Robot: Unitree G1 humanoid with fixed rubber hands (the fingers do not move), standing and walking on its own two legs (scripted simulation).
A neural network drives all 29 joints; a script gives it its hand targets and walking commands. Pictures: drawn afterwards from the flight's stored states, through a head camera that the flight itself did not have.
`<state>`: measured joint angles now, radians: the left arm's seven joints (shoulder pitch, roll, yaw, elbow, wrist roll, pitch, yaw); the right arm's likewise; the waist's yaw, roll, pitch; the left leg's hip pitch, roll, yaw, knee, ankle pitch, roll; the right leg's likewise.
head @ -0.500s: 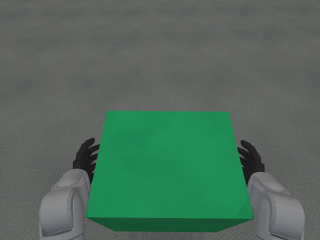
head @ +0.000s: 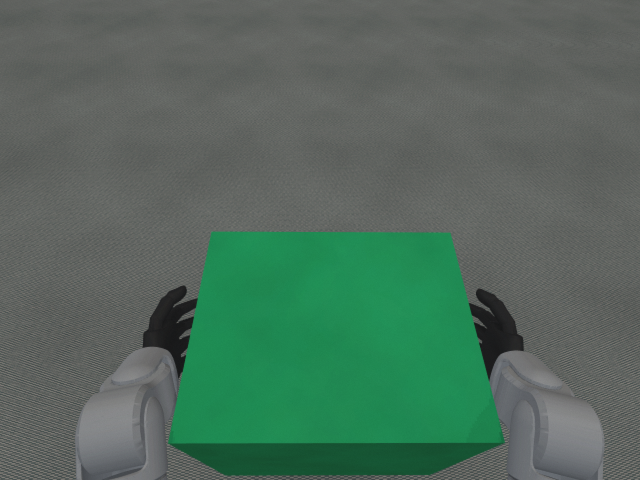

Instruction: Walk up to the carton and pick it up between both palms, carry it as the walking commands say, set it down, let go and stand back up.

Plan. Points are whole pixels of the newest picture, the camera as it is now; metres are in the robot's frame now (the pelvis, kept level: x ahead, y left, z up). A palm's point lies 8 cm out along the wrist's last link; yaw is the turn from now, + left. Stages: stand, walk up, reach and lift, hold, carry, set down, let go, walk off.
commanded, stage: carry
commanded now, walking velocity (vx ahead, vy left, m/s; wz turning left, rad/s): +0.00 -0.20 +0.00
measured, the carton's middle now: (329, 363) +0.27 +0.01 +0.02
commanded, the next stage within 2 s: none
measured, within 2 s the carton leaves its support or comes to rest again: neither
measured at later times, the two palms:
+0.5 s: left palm (292, 410) +0.19 +0.05 +0.08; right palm out of the picture +0.21 -0.32 +0.09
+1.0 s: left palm (297, 445) +0.15 +0.04 +0.09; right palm out of the picture +0.17 -0.32 +0.09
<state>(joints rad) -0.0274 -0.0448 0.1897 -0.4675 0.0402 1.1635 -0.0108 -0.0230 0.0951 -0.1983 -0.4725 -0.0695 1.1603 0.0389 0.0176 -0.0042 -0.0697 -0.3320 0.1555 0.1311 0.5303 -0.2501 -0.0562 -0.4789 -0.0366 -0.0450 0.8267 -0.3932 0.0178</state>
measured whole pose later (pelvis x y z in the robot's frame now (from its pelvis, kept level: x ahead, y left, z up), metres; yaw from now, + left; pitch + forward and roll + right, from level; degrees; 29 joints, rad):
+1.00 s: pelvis -0.09 -0.15 +0.00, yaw +2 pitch +2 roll +1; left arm -0.06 -0.06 0.20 -0.39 0.06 1.16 -0.01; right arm -0.07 0.06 -0.19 -0.39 -0.06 1.17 0.02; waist -0.01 -0.02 -0.08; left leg -0.26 0.04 0.16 0.47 -0.30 0.03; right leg -0.34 0.04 -0.18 0.35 -0.07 -0.05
